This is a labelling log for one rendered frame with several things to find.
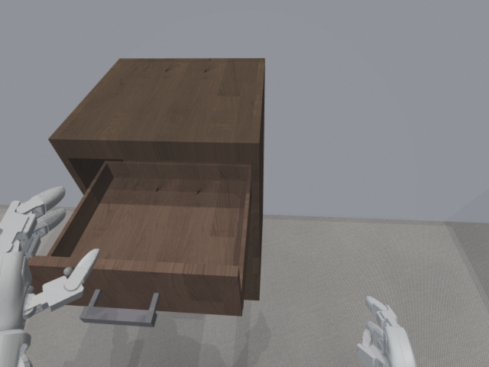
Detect drawer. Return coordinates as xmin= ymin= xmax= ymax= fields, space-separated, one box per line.
xmin=27 ymin=161 xmax=252 ymax=317

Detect cabinet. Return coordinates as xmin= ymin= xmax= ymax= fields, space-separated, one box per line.
xmin=48 ymin=58 xmax=265 ymax=300

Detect handle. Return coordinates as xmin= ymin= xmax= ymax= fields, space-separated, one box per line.
xmin=79 ymin=289 xmax=160 ymax=327

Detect robot left forearm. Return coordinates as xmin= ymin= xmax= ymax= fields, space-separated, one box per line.
xmin=0 ymin=330 xmax=33 ymax=367

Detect left robot hand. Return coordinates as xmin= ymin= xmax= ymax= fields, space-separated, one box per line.
xmin=0 ymin=187 xmax=100 ymax=331

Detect right robot hand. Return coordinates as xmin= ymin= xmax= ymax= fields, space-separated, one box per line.
xmin=358 ymin=296 xmax=418 ymax=367

